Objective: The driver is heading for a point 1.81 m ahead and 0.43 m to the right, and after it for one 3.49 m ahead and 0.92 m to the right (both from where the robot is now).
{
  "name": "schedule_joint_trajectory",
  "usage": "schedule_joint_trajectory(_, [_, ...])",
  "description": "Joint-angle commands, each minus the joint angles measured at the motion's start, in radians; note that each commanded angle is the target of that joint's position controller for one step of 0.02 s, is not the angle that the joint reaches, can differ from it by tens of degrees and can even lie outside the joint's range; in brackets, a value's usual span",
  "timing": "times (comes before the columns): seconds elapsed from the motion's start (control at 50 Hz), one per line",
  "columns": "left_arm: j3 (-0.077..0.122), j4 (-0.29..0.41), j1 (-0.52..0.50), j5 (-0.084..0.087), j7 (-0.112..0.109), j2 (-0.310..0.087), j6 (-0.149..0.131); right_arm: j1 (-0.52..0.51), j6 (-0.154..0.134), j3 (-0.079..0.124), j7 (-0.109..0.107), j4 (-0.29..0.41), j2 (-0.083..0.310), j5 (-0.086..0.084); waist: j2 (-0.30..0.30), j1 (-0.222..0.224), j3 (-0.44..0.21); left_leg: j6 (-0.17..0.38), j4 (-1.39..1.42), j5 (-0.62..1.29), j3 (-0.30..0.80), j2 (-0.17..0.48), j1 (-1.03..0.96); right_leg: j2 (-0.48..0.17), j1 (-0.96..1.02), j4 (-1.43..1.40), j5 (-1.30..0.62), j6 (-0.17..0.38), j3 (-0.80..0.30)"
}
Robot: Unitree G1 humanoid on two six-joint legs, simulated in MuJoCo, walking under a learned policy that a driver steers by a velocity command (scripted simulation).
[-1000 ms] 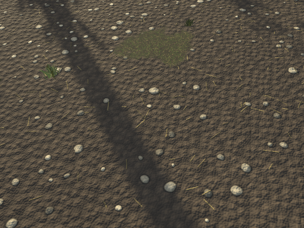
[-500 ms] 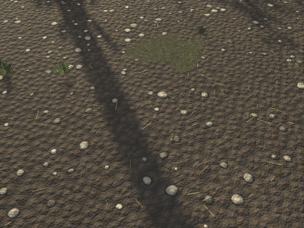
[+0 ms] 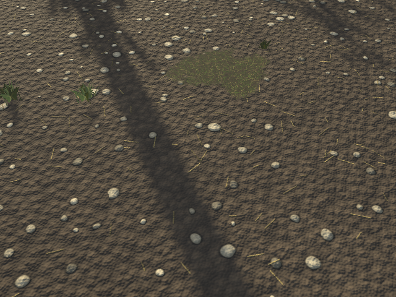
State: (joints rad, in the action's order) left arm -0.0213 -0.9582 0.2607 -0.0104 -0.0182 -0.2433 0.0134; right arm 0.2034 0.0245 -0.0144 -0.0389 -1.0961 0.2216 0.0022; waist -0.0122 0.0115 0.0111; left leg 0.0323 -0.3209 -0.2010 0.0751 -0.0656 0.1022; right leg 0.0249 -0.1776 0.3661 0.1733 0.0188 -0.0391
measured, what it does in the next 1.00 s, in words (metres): shifts its weight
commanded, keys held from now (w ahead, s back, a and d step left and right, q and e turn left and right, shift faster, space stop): no key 0.60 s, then w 0.40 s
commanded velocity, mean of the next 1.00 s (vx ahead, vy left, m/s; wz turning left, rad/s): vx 0.10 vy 0.00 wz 0.00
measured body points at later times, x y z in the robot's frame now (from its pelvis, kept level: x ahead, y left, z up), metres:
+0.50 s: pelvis +0.01 +0.00 +0.00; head +0.02 +0.00 +0.45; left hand +0.03 +0.24 -0.15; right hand +0.02 -0.24 -0.16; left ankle -0.02 +0.10 -0.75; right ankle +0.01 -0.11 -0.75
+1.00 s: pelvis +0.10 +0.02 -0.01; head +0.10 +0.03 +0.44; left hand +0.09 +0.28 -0.17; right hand +0.06 -0.22 -0.16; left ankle -0.01 +0.10 -0.75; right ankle +0.04 -0.09 -0.71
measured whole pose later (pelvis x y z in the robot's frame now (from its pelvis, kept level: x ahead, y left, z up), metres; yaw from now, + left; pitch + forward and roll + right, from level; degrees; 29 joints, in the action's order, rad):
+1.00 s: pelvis +0.10 +0.02 -0.01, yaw +0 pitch +1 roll +0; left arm 0.05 -1.04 0.37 -0.03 0.01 -0.24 -0.02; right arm 0.40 -0.07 0.03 -0.02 -1.09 0.19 0.01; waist -0.03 -0.01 -0.03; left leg 0.08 -0.39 -0.37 0.03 -0.07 0.04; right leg 0.02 -0.32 0.83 0.43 0.06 -0.01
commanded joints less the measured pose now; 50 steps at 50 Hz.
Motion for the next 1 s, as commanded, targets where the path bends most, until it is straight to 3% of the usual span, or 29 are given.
schedule_joint_trajectory(0.02, [0.016,0.016,0.020,0.000,-0.005,-0.098,-0.009,0.014,-0.008,0.013,-0.003,0.011,0.100,0.000,0.013,-0.001,0.013,0.027,0.064,0.097,0.091,0.117,0.064,-0.096,0.028,-0.049,-0.062,0.025,-0.090])
schedule_joint_trajectory(0.6, [0.001,-0.097,0.073,0.001,-0.017,-0.041,-0.013,0.084,-0.014,-0.004,-0.009,-0.053,0.043,0.001,0.008,-0.004,0.026,0.024,0.041,0.138,0.073,0.115,0.053,-0.098,0.023,-0.038,-0.107,0.033,-0.089])
schedule_joint_trajectory(0.62, [0.000,-0.103,0.083,-0.001,-0.016,-0.034,-0.013,0.097,-0.013,-0.006,-0.010,-0.057,0.035,0.002,0.009,-0.004,0.003,0.025,0.050,0.070,0.070,0.108,0.045,-0.091,0.035,-0.048,-0.037,0.032,-0.087])
schedule_joint_trajectory(0.66, [0.013,-0.105,0.091,-0.004,-0.013,-0.058,-0.007,0.111,-0.009,0.005,-0.009,-0.052,0.055,0.005,0.008,-0.004,0.018,0.047,0.017,-0.153,0.052,0.071,0.076,-0.055,0.018,-0.023,0.194,0.050,-0.076])
schedule_joint_trajectory(0.72, [0.031,-0.090,0.098,-0.014,-0.001,-0.072,0.001,0.113,-0.007,0.018,0.005,-0.026,0.053,0.015,-0.004,-0.001,0.134,0.084,-0.027,-0.435,0.075,0.057,0.217,-0.066,-0.074,-0.032,0.502,0.103,-0.142])
schedule_joint_trajectory(0.76, [0.043,-0.095,0.143,-0.014,0.000,-0.076,-0.007,0.089,-0.023,0.017,0.010,0.002,0.029,0.024,-0.041,0.020,0.156,0.082,-0.108,-0.366,0.056,0.044,0.290,-0.126,-0.034,-0.067,0.533,0.148,-0.246])
schedule_joint_trajectory(0.8, [0.065,-0.109,0.206,-0.014,0.000,-0.112,-0.018,0.072,-0.047,0.015,0.019,0.031,0.010,0.034,-0.116,0.036,0.122,0.072,-0.220,-0.238,-0.015,0.023,0.329,-0.220,0.046,-0.145,0.549,0.210,-0.399])
schedule_joint_trajectory(0.84, [0.080,-0.101,0.203,-0.013,0.006,-0.129,-0.025,0.077,-0.070,0.022,0.028,0.048,0.027,0.032,-0.114,0.021,0.118,0.077,-0.225,-0.210,-0.048,0.037,0.291,-0.258,0.015,-0.155,0.517,0.237,-0.447])
schedule_joint_trajectory(0.88, [0.086,-0.064,0.111,-0.003,0.012,-0.123,-0.028,0.183,-0.081,0.027,0.033,0.024,0.023,0.021,-0.076,-0.049,0.129,0.091,-0.125,-0.210,-0.021,0.043,0.115,-0.210,-0.130,-0.093,0.435,0.207,-0.354])
schedule_joint_trajectory(0.9, [0.084,-0.026,0.016,0.003,0.014,-0.102,-0.034,0.292,-0.086,0.032,0.029,-0.009,0.031,0.017,-0.001,-0.108,0.150,0.110,-0.034,-0.245,0.067,0.072,-0.031,-0.133,-0.265,0.024,0.337,0.164,-0.240])
schedule_joint_trajectory(0.92, [0.072,0.014,-0.049,0.003,0.017,-0.041,-0.051,0.398,-0.089,0.055,0.016,-0.043,0.097,0.007,0.168,-0.146,0.147,0.148,0.083,-0.261,0.259,0.184,-0.234,0.003,-0.449,0.258,0.210,0.099,-0.038])
schedule_joint_trajectory(0.94, [0.076,0.040,-0.063,-0.020,0.019,-0.057,-0.061,0.468,-0.086,0.078,0.012,-0.063,0.161,0.000,0.246,-0.157,0.149,0.200,0.130,-0.048,0.439,0.342,-0.364,0.041,-0.620,0.461,0.306,0.067,0.063])
schedule_joint_trajectory(0.96, [0.087,0.044,-0.085,-0.036,0.018,-0.100,-0.063,0.455,-0.086,0.076,0.011,-0.053,0.131,0.002,0.108,-0.137,0.167,0.219,0.089,0.153,0.409,0.373,-0.365,-0.010,-0.674,0.543,0.332,0.055,0.045])
schedule_joint_trajectory(0.98, [0.086,0.028,-0.049,-0.029,0.026,-0.074,-0.064,0.415,-0.088,0.072,0.014,-0.029,0.108,0.010,0.044,-0.104,0.134,0.216,0.082,0.262,0.352,0.357,-0.344,-0.040,-0.634,0.569,0.286,0.042,0.023])
schedule_joint_trajectory(1.0, [0.085,0.024,-0.033,-0.020,0.036,-0.058,-0.066,0.380,-0.091,0.070,0.012,-0.016,0.095,0.017,0.054,-0.075,0.122,0.213,0.090,0.341,0.292,0.335,-0.322,-0.056,-0.603,0.569,0.257,0.031,0.028])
